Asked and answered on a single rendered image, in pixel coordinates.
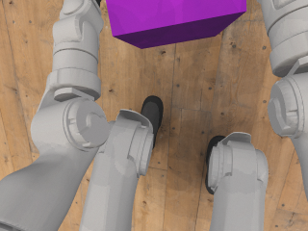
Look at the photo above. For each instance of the robot right forearm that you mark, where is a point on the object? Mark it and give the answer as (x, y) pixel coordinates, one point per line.
(286, 23)

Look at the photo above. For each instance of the robot left foot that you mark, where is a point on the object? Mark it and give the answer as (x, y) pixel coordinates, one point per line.
(153, 109)

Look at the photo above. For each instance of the robot right upper arm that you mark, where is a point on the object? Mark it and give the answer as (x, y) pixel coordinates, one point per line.
(288, 116)

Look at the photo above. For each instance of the carton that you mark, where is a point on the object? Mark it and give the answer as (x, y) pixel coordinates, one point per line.
(151, 23)

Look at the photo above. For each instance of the left robot shin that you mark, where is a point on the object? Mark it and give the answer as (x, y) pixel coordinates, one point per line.
(128, 114)

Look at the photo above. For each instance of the robot left upper arm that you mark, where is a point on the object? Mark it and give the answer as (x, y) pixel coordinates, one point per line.
(67, 135)

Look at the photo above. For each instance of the robot left forearm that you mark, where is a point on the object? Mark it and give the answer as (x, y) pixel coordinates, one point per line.
(75, 54)

